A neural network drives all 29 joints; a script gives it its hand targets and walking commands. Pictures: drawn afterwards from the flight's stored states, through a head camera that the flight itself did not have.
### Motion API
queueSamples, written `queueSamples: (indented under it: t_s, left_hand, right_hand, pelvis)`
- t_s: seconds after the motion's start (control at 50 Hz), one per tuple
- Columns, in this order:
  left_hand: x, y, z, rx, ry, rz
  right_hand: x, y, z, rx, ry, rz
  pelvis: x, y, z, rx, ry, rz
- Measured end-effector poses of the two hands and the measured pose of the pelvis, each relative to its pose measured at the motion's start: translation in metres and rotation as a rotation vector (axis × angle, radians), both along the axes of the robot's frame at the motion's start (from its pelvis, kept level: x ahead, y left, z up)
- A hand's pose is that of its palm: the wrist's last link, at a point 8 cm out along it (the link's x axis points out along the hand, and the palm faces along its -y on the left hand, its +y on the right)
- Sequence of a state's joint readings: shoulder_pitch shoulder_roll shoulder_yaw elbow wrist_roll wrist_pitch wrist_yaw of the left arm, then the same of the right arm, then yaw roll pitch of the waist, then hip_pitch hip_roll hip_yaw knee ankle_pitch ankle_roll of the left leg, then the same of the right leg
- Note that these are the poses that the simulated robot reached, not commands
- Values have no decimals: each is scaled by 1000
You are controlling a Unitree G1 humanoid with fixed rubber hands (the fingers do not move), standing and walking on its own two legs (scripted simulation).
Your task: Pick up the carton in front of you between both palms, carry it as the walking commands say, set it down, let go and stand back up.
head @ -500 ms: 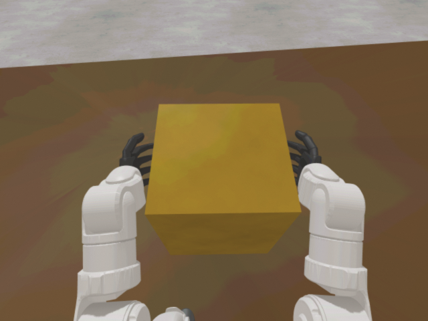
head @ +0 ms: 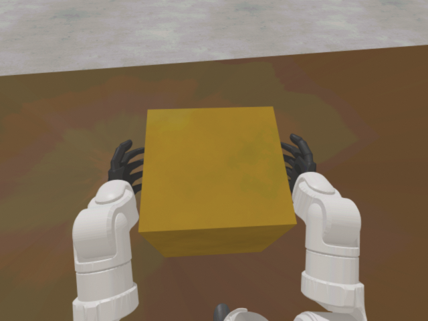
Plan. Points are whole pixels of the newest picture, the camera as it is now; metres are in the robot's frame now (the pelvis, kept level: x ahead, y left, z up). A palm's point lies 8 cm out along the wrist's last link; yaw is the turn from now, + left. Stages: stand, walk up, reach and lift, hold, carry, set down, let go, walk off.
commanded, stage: carry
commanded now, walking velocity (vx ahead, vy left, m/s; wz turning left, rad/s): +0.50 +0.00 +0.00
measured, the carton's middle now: (212, 190) +0.35 -0.02 +0.04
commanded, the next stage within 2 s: none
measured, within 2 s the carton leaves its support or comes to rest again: neither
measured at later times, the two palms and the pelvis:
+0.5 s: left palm (127, 78) +0.67 +0.17 +0.08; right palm (244, 76) +0.68 -0.13 +0.07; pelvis +0.34 +0.01 -0.04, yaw +0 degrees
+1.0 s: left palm (146, 33) +1.00 +0.15 +0.04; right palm (234, 32) +0.99 -0.15 +0.04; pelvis +0.66 +0.02 -0.08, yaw +0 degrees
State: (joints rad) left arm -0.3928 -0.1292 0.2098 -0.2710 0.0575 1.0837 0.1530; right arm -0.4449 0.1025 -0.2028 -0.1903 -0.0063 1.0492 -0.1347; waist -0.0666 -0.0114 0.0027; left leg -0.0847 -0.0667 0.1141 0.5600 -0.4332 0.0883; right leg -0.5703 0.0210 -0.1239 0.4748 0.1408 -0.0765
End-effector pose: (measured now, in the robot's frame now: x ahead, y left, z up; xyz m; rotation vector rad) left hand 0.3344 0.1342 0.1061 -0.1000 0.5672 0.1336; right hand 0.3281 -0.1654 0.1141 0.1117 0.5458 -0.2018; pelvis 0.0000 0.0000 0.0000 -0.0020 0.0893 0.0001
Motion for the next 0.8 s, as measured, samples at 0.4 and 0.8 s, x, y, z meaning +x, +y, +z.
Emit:
queueSamples:
  t_s: [0.4, 0.8]
  left_hand:
    - [256, 26, -21, 27, 65, 84]
    - [522, 28, -74, -1, 104, -31]
  right_hand:
    - [277, 26, -35, 19, 65, 86]
    - [510, 28, -76, 0, 104, -36]
  pelvis:
    - [261, -6, -17, 19, 13, 7]
    - [516, 37, -52, -28, 2, -16]
